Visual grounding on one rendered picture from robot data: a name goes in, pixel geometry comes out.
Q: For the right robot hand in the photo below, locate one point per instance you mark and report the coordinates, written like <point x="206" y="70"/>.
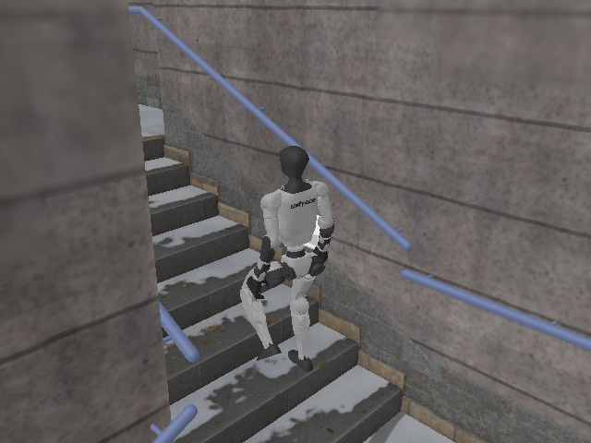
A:
<point x="323" y="255"/>

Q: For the robot left forearm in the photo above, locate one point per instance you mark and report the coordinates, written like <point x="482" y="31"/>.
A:
<point x="264" y="263"/>

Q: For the humanoid robot head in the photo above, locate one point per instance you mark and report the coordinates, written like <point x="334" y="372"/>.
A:
<point x="294" y="161"/>

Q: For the robot right upper arm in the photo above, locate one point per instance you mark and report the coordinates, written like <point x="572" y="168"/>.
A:
<point x="324" y="206"/>

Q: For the left robot hand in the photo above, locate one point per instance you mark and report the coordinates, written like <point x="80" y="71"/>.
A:
<point x="254" y="286"/>

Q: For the robot left upper arm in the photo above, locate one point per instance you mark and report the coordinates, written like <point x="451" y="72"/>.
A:
<point x="270" y="204"/>

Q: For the robot right thigh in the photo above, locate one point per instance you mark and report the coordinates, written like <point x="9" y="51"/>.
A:
<point x="300" y="286"/>

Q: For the robot right forearm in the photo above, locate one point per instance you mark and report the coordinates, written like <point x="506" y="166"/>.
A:
<point x="325" y="238"/>

